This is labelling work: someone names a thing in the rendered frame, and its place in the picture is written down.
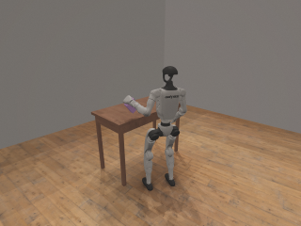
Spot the robot right upper arm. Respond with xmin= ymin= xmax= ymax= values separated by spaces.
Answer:
xmin=178 ymin=88 xmax=187 ymax=114

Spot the right robot forearm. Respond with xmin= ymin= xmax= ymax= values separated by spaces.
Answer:
xmin=174 ymin=111 xmax=186 ymax=120

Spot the left robot forearm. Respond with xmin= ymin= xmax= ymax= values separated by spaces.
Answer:
xmin=129 ymin=99 xmax=148 ymax=114

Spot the robot left upper arm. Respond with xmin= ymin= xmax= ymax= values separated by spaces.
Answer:
xmin=142 ymin=89 xmax=161 ymax=117

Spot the table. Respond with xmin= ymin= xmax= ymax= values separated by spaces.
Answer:
xmin=91 ymin=96 xmax=181 ymax=186

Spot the robot left foot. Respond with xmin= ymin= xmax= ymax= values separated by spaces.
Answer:
xmin=142 ymin=177 xmax=153 ymax=191

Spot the left robot hand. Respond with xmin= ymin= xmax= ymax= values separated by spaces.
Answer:
xmin=123 ymin=95 xmax=133 ymax=105

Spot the sponge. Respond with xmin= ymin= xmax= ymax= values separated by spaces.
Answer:
xmin=124 ymin=97 xmax=136 ymax=114

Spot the right robot shin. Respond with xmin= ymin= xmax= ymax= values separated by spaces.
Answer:
xmin=166 ymin=148 xmax=175 ymax=180

